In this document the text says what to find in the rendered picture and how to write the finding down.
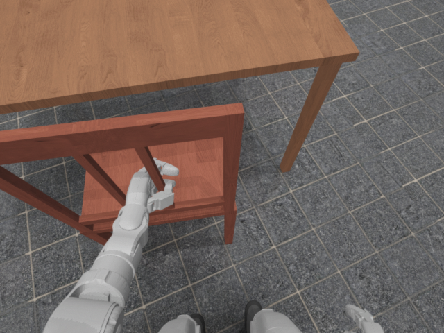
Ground table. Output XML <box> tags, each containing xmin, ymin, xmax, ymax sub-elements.
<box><xmin>0</xmin><ymin>0</ymin><xmax>360</xmax><ymax>173</ymax></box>

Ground right robot hand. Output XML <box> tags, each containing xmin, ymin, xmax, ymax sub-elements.
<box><xmin>344</xmin><ymin>304</ymin><xmax>384</xmax><ymax>333</ymax></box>

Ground left robot hand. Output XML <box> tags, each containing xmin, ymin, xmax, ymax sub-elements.
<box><xmin>126</xmin><ymin>158</ymin><xmax>179</xmax><ymax>213</ymax></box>

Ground chair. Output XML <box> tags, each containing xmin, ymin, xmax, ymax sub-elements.
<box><xmin>0</xmin><ymin>103</ymin><xmax>244</xmax><ymax>245</ymax></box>

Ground right robot foot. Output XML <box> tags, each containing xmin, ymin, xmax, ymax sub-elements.
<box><xmin>245</xmin><ymin>300</ymin><xmax>262</xmax><ymax>333</ymax></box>

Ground robot right shin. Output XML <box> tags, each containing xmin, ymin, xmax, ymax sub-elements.
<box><xmin>253</xmin><ymin>309</ymin><xmax>274</xmax><ymax>319</ymax></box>

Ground left robot forearm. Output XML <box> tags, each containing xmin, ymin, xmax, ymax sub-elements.
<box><xmin>43</xmin><ymin>204</ymin><xmax>149</xmax><ymax>333</ymax></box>

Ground robot left upper arm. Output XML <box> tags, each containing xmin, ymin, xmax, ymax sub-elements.
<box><xmin>46</xmin><ymin>297</ymin><xmax>124</xmax><ymax>333</ymax></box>

